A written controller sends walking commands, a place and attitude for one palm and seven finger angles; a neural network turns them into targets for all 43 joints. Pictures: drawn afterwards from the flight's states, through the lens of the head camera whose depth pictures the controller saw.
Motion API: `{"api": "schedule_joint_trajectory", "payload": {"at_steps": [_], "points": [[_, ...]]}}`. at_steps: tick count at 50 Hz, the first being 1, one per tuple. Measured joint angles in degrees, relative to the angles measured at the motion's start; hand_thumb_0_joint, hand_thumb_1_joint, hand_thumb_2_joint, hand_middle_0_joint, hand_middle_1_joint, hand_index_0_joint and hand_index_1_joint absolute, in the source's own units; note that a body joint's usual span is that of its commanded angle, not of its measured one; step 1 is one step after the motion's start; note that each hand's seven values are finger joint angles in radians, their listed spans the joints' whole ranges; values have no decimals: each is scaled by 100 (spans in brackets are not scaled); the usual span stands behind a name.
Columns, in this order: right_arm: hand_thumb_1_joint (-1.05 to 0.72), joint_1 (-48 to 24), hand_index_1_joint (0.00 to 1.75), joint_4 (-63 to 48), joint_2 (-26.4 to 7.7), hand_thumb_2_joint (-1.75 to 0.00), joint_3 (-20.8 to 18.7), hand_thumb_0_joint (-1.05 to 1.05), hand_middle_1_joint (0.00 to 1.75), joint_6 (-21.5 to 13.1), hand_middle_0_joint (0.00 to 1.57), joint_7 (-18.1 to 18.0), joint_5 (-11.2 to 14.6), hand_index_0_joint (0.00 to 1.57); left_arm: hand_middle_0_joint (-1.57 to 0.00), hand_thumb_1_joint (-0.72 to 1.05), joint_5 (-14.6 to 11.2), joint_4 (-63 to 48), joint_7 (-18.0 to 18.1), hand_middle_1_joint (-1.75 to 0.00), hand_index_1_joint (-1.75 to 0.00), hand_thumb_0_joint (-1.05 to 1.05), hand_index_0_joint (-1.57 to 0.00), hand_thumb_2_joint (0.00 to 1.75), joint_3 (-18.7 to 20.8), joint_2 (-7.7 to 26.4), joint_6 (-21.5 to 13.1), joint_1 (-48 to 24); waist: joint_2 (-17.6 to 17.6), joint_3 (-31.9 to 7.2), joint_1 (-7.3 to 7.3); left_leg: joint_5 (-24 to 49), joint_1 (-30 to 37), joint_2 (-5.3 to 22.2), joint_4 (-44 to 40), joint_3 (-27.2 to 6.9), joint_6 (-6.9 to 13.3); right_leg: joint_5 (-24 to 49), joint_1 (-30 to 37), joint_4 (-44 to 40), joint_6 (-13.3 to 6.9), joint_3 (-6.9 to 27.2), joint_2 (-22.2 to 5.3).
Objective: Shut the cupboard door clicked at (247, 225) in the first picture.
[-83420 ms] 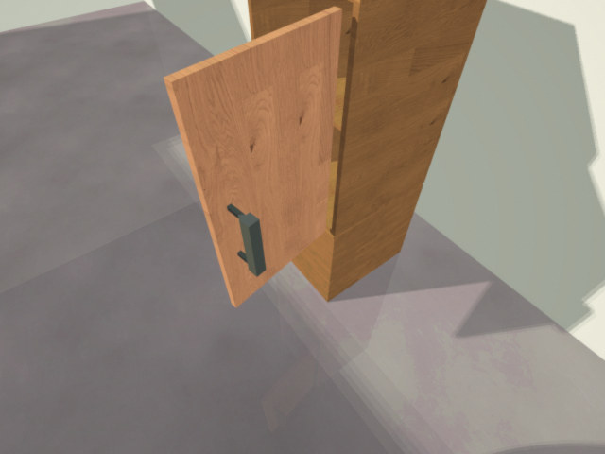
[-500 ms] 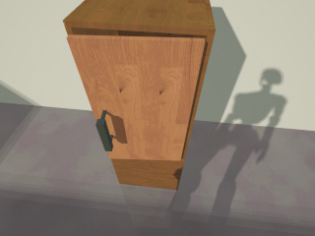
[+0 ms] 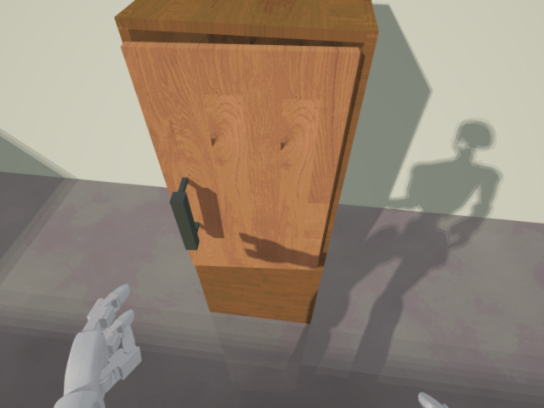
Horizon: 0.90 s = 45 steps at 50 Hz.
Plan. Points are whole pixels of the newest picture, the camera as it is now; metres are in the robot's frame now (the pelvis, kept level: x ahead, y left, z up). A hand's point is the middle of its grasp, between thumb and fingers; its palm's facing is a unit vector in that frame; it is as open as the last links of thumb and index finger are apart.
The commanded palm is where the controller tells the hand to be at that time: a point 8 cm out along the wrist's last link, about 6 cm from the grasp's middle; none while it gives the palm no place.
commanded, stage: raise the hand and make a fist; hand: left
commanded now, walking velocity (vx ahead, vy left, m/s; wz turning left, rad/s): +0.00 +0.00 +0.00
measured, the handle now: (188, 214) +0.50 +0.19 -0.06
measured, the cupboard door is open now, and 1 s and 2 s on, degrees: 5 5 5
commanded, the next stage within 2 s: bring the fist close to the handle in 1.74 s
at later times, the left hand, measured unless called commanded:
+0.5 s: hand (154, 377) +0.18 +0.18 -0.05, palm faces -0.04 -1.00 -0.02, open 4.9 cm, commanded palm +0.15 +0.24 -0.04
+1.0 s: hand (139, 364) +0.20 +0.20 -0.05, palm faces -0.01 -1.00 -0.03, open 3.2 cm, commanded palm +0.18 +0.25 -0.04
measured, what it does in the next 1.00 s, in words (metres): lowers itself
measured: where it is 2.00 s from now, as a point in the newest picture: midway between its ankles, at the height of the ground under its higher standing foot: outside the picture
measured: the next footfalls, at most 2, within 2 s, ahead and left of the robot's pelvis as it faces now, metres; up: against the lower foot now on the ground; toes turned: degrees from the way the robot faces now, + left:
none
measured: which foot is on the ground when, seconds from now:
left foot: down 0.00-1.00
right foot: down 0.00-1.00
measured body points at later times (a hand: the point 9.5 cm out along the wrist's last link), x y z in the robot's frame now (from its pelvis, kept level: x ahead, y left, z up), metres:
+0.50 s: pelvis -0.03 -0.01 -0.10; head +0.04 +0.00 +0.35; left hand +0.18 +0.23 -0.05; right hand +0.18 -0.22 -0.17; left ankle +0.02 +0.11 -0.71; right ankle +0.02 -0.10 -0.71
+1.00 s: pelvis -0.02 +0.02 -0.09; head +0.06 +0.04 +0.35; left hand +0.19 +0.26 -0.04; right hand +0.18 -0.21 -0.16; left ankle +0.02 +0.11 -0.71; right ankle +0.02 -0.10 -0.71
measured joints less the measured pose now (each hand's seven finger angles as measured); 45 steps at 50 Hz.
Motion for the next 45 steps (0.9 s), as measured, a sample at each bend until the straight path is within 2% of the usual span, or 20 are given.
{"api": "schedule_joint_trajectory", "payload": {"at_steps": [2, 5, 7, 9, 11, 13, 16, 18, 21, 24, 28, 33, 38, 45], "points": [[-90, -221, 30, -259, -139, -90, -51, 1, 30, -19, 20, 111, -55, 20, -25, 91, -258, 199, -545, -36, -36, 1, -25, 90, 255, -125, -809, -315, 109, -263, -17, -239, -695, 87, 669, 3, -18, -141, -713, 627, -82, -3, 69], [-90, -558, 30, -655, -212, -90, -142, 1, 30, -8, 20, 203, -73, 20, -29, 91, -630, 494, -1623, -40, -41, 1, -29, 90, 471, -104, -1972, -454, 44, -601, 43, -573, -1717, 207, 1626, 8, -98, -362, -1785, 1579, -164, 42, 188], [-90, -709, 30, -1001, -267, -90, -216, 1, 30, 33, 20, 218, -18, 20, -33, 91, -788, 528, -2199, -43, -44, 1, -33, 90, 507, -52, -2273, -389, -3, -664, 114, -763, -2254, 266, 2204, -29, -111, -528, -2309, 2107, -218, 16, 250], [-90, -802, 30, -1323, -335, -90, -273, 1, 30, 85, 20, 176, 44, 20, -36, 90, -906, 421, -2462, -47, -48, 1, -36, 90, 483, -23, -2163, -197, 3, -658, 196, -943, -2639, 305, 2667, -95, -140, -674, -2647, 2494, -240, -48, 278], [-90, -849, 30, -1559, -388, -90, -288, 1, 30, 102, 20, 99, 70, 20, -40, 90, -963, 217, -2435, -51, -52, 1, -40, 90, 451, -16, -1944, 54, 29, -646, 289, -1056, -2922, 326, 2999, -175, -161, -781, -2878, 2757, -242, -128, 292], [-90, -872, 30, -1688, -407, -90, -261, 1, 30, 86, 20, 21, 66, 20, -43, 90, -952, -68, -2247, -55, -56, 2, -43, 90, 428, -14, -1824, 286, 64, -624, 379, -1137, -3134, 339, 3236, -271, -168, -848, -3029, 2919, -260, -224, 303], [-90, -887, 30, -1712, -378, -90, -128, 1, 30, 34, 20, -80, 22, 20, -49, 90, -867, -592, -1971, -61, -62, 2, -49, 90, 365, 41, -1862, 460, 122, -598, 480, -1212, -3393, 346, 3473, -420, -159, -894, -3191, 3040, -299, -372, 317], [-90, -905, 30, -1644, -318, -90, -9, 1, 30, 20, 20, -114, -3, 20, -52, 90, -844, -875, -1934, -65, -65, 2, -52, 90, 312, 100, -1919, 419, 170, -599, 504, -1236, -3537, 348, 3574, -503, -162, -896, -3280, 3071, -315, -453, 323], [-90, -917, 30, -1517, -176, -90, 150, 1, 30, 88, 20, -123, -2, 20, -58, 90, -840, -1066, -2037, -71, -71, 2, -58, 90, 249, 171, -1776, 203, 258, -613, 482, -1255, -3675, 360, 3643, -568, -159, -889, -3365, 3059, -298, -514, 340], [-90, -864, 30, -1444, -6, -90, 235, 1, 30, 232, 20, -107, 25, 20, -63, 90, -839, -1097, -2095, -77, -77, 2, -63, 90, 215, 196, -1343, 10, 331, -616, 411, -1256, -3690, 374, 3597, -549, -134, -854, -3372, 2974, -263, -492, 357], [-90, -691, 30, -1402, 151, -90, 241, 1, 30, 400, 20, -67, 9, 20, -70, 90, -799, -1155, -1924, -84, -85, 2, -70, 90, 246, 155, -939, 46, 374, -664, 307, -1246, -3597, 387, 3431, -439, -62, -800, -3312, 2804, -184, -380, 372], [-90, -502, 30, -1407, 96, -90, 181, 1, 30, 510, 20, -23, -54, 20, -79, 90, -754, -1257, -1657, -94, -95, 2, -79, 90, 280, 86, -1123, 267, 379, -715, 244, -1262, -3540, 361, 3330, -335, 24, -790, -3275, 2704, -97, -275, 348], [-90, -476, 30, -1473, -97, -90, 117, 1, 30, 582, 20, -15, -73, 20, -89, 90, -725, -1291, -1629, -104, -105, 2, -88, 90, 211, 87, -1374, 378, 350, -731, 242, -1319, -3624, 321, 3418, -306, 96, -837, -3340, 2767, -32, -247, 308], [-90, -620, 30, -1687, -214, -90, 77, 1, 30, 675, 20, -21, -80, 20, -101, 90, -629, -1482, -1548, -118, -119, 2, -101, 90, 46, 135, -1389, 399, 321, -716, 246, -1356, -3698, 290, 3499, -308, 149, -857, -3379, 2803, 21, -250, 279]]}}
